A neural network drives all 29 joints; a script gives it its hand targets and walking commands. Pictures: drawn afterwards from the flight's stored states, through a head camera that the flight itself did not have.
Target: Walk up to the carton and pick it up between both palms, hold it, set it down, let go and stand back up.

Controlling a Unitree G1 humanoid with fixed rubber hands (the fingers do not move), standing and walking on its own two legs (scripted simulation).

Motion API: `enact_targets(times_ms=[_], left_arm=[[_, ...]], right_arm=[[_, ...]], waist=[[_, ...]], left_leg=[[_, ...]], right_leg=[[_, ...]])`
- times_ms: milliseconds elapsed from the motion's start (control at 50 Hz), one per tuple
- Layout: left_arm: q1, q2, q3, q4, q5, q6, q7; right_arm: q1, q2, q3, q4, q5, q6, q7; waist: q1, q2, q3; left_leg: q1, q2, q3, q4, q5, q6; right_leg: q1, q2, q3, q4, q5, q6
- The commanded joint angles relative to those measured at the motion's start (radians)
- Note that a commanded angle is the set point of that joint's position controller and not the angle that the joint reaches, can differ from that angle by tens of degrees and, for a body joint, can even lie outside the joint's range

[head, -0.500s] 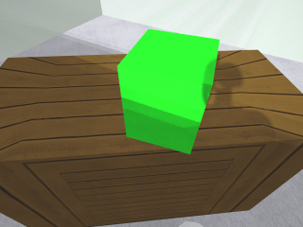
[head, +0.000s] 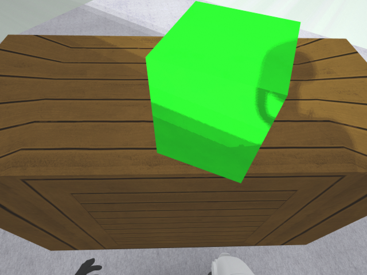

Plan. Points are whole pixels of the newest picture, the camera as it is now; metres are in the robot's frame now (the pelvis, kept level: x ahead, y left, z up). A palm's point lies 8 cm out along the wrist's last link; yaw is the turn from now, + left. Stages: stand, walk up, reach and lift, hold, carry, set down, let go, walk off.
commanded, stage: walk up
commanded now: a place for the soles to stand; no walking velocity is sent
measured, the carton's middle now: (219, 96) +0.45 -0.06 +0.15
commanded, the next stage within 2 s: none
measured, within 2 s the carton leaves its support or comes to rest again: neither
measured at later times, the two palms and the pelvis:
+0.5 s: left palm out of the picture +0.06 +0.22 -0.09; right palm out of the picture +0.05 -0.26 -0.10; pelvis -0.02 -0.02 +0.02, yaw +0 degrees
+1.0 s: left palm out of the picture +0.02 +0.23 -0.11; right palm out of the picture +0.01 -0.27 -0.10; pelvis +0.00 -0.02 +0.02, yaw -2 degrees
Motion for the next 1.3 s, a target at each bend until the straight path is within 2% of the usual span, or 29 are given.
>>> enact_targets(times_ms=[0, 20, 80, 100, 120, 140, 160, 180, 200, 220, 240, 260, 300, 340, 420, 480, 700, 760, 780, 800, 840, 880, 980, 1040, 1100, 1180, 1280], left_arm=[[-0.011, 0.094, 0.035, -0.095, -0.007, -0.031, -0.001], [0.004, 0.091, 0.032, -0.09, 0.0, -0.041, 0.001], [0.012, 0.064, 0.014, -0.097, 0.003, -0.062, -0.015], [0.036, 0.058, 0.016, -0.093, 0.004, -0.067, -0.021], [0.081, 0.063, 0.02, -0.082, 0.003, -0.075, -0.026], [0.115, 0.096, 0.029, -0.079, 0.007, -0.086, -0.027], [0.14, 0.154, 0.04, -0.081, 0.019, -0.095, -0.025], [0.095, 0.224, 0.057, -0.086, -0.01, -0.094, -0.028], [0.044, 0.222, 0.054, -0.093, -0.018, -0.092, -0.032], [0.027, 0.158, 0.03, -0.096, -0.02, -0.094, -0.04], [0.047, 0.145, 0.025, -0.1, -0.015, -0.093, -0.039], [0.071, 0.148, 0.024, -0.105, -0.016, -0.094, -0.034], [0.114, 0.141, 0.02, -0.083, -0.02, -0.098, -0.033], [0.133, 0.135, 0.021, -0.075, -0.021, -0.1, -0.035], [0.161, 0.124, 0.024, -0.069, -0.023, -0.103, -0.033], [0.177, 0.121, 0.027, -0.063, -0.022, -0.105, -0.03], [0.221, 0.112, 0.029, -0.034, -0.015, -0.107, -0.02], [0.232, 0.113, 0.024, -0.024, -0.012, -0.107, -0.018], [0.268, 0.115, 0.031, -0.014, -0.003, -0.101, -0.021], [0.271, 0.104, 0.032, -0.014, 0.001, -0.097, -0.022], [0.284, 0.093, 0.03, -0.015, 0.006, -0.092, -0.023], [0.299, 0.096, 0.031, -0.013, 0.006, -0.096, -0.022], [0.305, 0.116, 0.032, -0.006, -0.005, -0.109, -0.018], [0.308, 0.12, 0.027, -0.007, -0.011, -0.111, -0.015], [0.323, 0.116, 0.022, -0.008, -0.01, -0.11, -0.012], [0.326, 0.114, 0.021, -0.013, -0.01, -0.107, -0.008], [0.319, 0.11, 0.02, -0.021, -0.01, -0.102, -0.006]], right_arm=[[-0.008, -0.232, -0.065, -0.116, -0.025, -0.02, -0.03], [0.002, -0.221, -0.061, -0.116, -0.024, -0.021, -0.029], [0.029, -0.186, -0.044, -0.125, -0.017, -0.01, -0.018], [0.025, -0.194, -0.042, -0.126, -0.016, -0.007, -0.015], [0.015, -0.209, -0.038, -0.124, -0.01, -0.004, -0.011], [0.018, -0.205, -0.03, -0.128, 0.001, -0.007, -0.004], [0.075, -0.161, -0.013, -0.146, 0.019, -0.017, 0.003], [0.101, -0.112, 0.004, -0.143, 0.039, -0.008, -0.002], [0.087, -0.118, 0.002, -0.115, 0.021, 0.004, -0.006], [0.058, -0.151, -0.004, -0.107, 0.015, 0.001, -0.003], [0.048, -0.158, -0.005, -0.1, 0.02, -0.005, 0.003], [0.044, -0.164, -0.008, -0.09, 0.018, -0.011, 0.008], [0.054, -0.166, -0.006, -0.081, 0.013, -0.022, 0.013], [0.054, -0.159, -0.002, -0.071, 0.016, -0.029, 0.013], [0.07, -0.151, 0.0, -0.043, 0.016, -0.032, 0.011], [0.083, -0.146, -0.001, -0.027, 0.016, -0.035, 0.01], [0.112, -0.141, -0.005, 0.017, 0.016, -0.038, 0.006], [0.117, -0.147, 0.0, 0.021, 0.017, -0.04, 0.005], [0.148, -0.153, -0.011, 0.009, -0.007, -0.042, 0.005], [0.142, -0.169, -0.018, 0.008, -0.009, -0.041, 0.004], [0.134, -0.186, -0.024, 0.005, -0.007, -0.037, 0.001], [0.123, -0.183, -0.021, -0.002, -0.005, -0.035, 0.002], [0.14, -0.142, -0.007, -0.006, -0.004, -0.036, 0.004], [0.158, -0.137, 0.0, -0.003, -0.004, -0.04, 0.0], [0.157, -0.144, 0.002, -0.006, -0.003, -0.039, -0.006], [0.149, -0.147, 0.006, -0.008, -0.002, -0.033, -0.012], [0.132, -0.147, 0.008, -0.008, -0.001, -0.027, -0.015]], waist=[[-0.002, 0.193, -0.096], [-0.006, 0.214, -0.126], [-0.029, 0.248, -0.214], [-0.016, 0.248, -0.225], [0.012, 0.223, -0.232], [0.027, 0.176, -0.253], [0.009, 0.059, -0.328], [-0.021, -0.039, -0.307], [-0.035, -0.062, -0.247], [-0.027, -0.014, -0.214], [-0.01, 0.008, -0.197], [-0.004, 0.002, -0.185], [0.001, -0.017, -0.182], [0.005, -0.019, -0.175], [0.013, -0.008, -0.117], [0.015, 0.007, -0.1], [0.021, 0.055, -0.113], [0.014, 0.064, -0.13], [0.016, 0.066, -0.154], [0.019, 0.081, -0.127], [0.023, 0.107, -0.086], [0.028, 0.117, -0.059], [0.012, 0.057, -0.044], [0.004, 0.028, -0.077], [0.006, 0.026, -0.129], [0.008, 0.019, -0.162], [0.01, 0.026, -0.153]], left_leg=[[0.052, 0.279, -0.294, -0.332, 0.714, 0.238], [0.139, 0.257, -0.271, -0.29, 0.755, 0.219], [0.252, 0.215, -0.223, -0.23, 0.678, 0.175], [0.221, 0.198, -0.198, -0.197, 0.668, 0.155], [0.171, 0.182, -0.173, -0.157, 0.648, 0.127], [0.084, 0.178, -0.157, -0.12, 0.616, 0.087], [-0.028, 0.137, -0.114, -0.063, 0.462, 0.033], [0.026, 0.04, -0.034, -0.091, 0.104, -0.008], [0.126, 0.053, -0.052, -0.131, 0.041, -0.01], [0.129, 0.057, -0.062, -0.204, 0.106, -0.007], [0.124, 0.061, -0.068, -0.241, 0.169, -0.006], [0.128, 0.068, -0.075, -0.269, 0.213, -0.002], [0.114, 0.082, -0.081, -0.297, 0.234, 0.008], [0.096, 0.081, -0.075, -0.321, 0.208, 0.01], [0.072, 0.077, -0.07, -0.357, 0.157, 0.004], [0.058, 0.078, -0.069, -0.371, 0.14, 0.002], [0.033, 0.091, -0.076, -0.401, 0.125, 0.009], [0.03, 0.097, -0.085, -0.409, 0.117, 0.014], [0.049, 0.102, -0.099, -0.432, -0.009, 0.025], [0.028, 0.117, -0.125, -0.452, -0.086, 0.038], [-0.023, 0.146, -0.16, -0.484, -0.155, 0.055], [-0.054, 0.145, -0.152, -0.483, -0.139, 0.055], [0.021, 0.084, -0.06, -0.378, 0.093, 0.025], [0.078, 0.084, -0.04, -0.346, 0.22, 0.021], [0.116, 0.094, -0.033, -0.327, 0.321, 0.022], [0.141, 0.1, -0.019, -0.31, 0.375, 0.022], [0.142, 0.102, -0.006, -0.306, 0.375, 0.021]], right_leg=[[-0.057, 0.031, 0.114, 0.214, -0.102, 0.007], [-0.067, 0.018, 0.12, 0.137, -0.095, 0.013], [0.027, 0.003, 0.059, -0.163, -0.078, 0.035], [0.112, 0.021, 0.031, -0.286, -0.009, 0.032], [0.217, 0.039, 0.01, -0.449, 0.163, 0.021], [0.348, 0.013, 0.072, -0.528, 0.375, -0.007], [0.494, -0.098, 0.24, -0.485, 0.55, -0.058], [0.32, -0.207, 0.337, -0.491, 0.467, -0.168], [0.173, -0.22, 0.351, -0.512, 0.358, -0.192], [0.165, -0.165, 0.279, -0.509, 0.337, -0.149], [0.175, -0.113, 0.22, -0.5, 0.314, -0.105], [0.175, -0.086, 0.195, -0.499, 0.277, -0.076], [0.211, -0.065, 0.173, -0.502, 0.26, -0.051], [0.236, -0.063, 0.173, -0.509, 0.243, -0.048], [0.203, -0.059, 0.179, -0.549, 0.12, -0.043], [0.196, -0.054, 0.18, -0.557, 0.088, -0.039], [0.231, -0.037, 0.17, -0.526, 0.142, -0.033], [0.253, -0.031, 0.163, -0.515, 0.166, -0.029], [0.249, -0.004, 0.137, -0.485, 0.059, -0.035], [0.226, 0.01, 0.126, -0.466, 0.03, -0.031], [0.223, 0.018, 0.12, -0.446, 0.046, -0.027], [0.229, 0.013, 0.133, -0.454, 0.078, -0.029], [0.184, -0.023, 0.198, -0.512, 0.156, -0.05], [0.195, -0.026, 0.199, -0.502, 0.291, -0.053], [0.24, -0.022, 0.181, -0.464, 0.437, -0.051], [0.266, -0.019, 0.172, -0.438, 0.516, -0.053], [0.263, -0.015, 0.173, -0.429, 0.523, -0.055]])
